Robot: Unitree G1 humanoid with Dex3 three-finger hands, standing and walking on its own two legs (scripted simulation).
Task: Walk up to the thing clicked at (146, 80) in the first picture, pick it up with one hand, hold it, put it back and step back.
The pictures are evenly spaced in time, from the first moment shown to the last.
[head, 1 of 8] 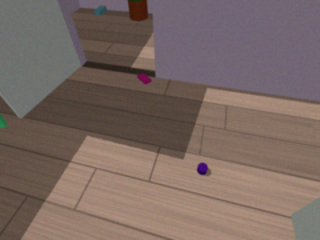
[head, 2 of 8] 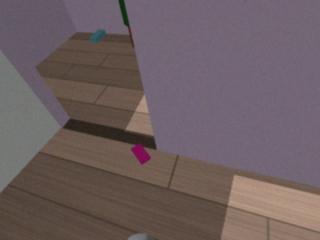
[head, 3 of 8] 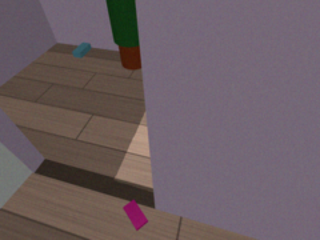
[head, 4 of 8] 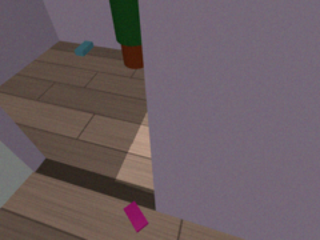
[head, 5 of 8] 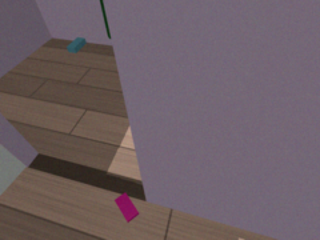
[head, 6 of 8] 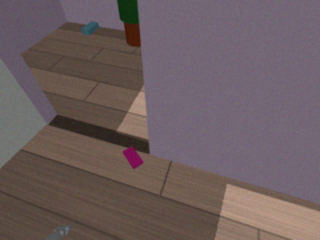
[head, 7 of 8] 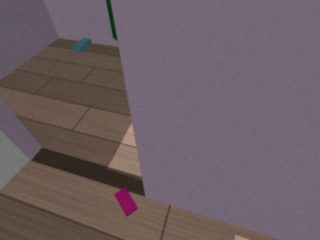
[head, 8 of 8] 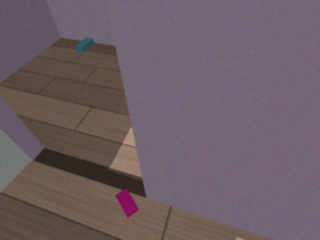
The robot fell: no
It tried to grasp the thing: no
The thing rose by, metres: 0.00
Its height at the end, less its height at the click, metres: +0.00
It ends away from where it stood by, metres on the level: 0.00
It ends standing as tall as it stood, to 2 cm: yes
